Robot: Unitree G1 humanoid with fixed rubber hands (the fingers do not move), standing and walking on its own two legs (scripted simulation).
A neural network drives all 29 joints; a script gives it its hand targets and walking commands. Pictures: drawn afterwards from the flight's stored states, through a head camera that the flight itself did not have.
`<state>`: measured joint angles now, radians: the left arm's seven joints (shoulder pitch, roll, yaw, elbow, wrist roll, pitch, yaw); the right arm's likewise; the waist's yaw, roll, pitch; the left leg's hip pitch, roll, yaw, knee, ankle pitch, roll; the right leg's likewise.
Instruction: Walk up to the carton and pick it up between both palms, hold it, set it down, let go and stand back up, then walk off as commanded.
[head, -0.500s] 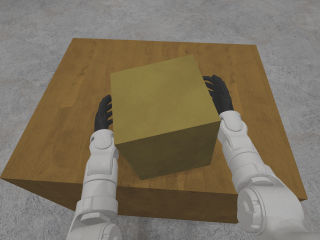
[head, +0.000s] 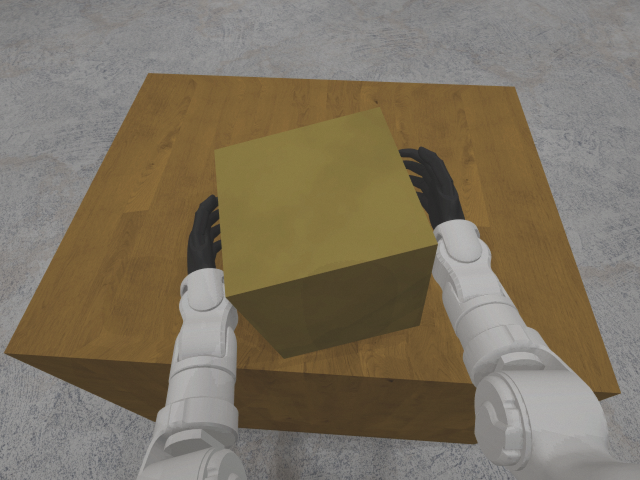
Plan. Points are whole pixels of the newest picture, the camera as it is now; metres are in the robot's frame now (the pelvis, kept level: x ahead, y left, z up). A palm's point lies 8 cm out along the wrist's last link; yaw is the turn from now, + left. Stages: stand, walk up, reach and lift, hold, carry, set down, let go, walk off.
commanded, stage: set down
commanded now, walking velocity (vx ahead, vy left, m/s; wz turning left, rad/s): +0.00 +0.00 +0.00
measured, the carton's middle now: (326, 246) +0.42 +0.07 +0.01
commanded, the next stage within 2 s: none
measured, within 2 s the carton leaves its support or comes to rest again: rests again in 0.46 s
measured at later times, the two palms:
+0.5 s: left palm (204, 274) +0.34 +0.21 +0.03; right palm (443, 227) +0.43 -0.08 +0.06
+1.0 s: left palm (210, 274) +0.35 +0.20 +0.03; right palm (447, 232) +0.43 -0.09 +0.05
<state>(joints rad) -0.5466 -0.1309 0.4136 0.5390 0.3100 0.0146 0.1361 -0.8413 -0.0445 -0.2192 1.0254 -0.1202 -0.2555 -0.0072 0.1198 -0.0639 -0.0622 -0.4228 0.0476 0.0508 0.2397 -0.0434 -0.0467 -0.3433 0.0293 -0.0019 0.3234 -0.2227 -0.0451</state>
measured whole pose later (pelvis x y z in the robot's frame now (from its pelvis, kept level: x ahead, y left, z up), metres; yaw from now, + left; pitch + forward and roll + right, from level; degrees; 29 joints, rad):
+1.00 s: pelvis -0.01 +0.00 +0.00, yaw +0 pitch +13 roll +1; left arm -0.56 -0.19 0.50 0.62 0.38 -0.11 0.14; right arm -0.83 -0.05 -0.36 1.12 -0.26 -0.28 0.04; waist 0.13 -0.06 -0.06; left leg -0.42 0.06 0.06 0.24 -0.05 -0.05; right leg -0.34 0.04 0.00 0.32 -0.21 -0.05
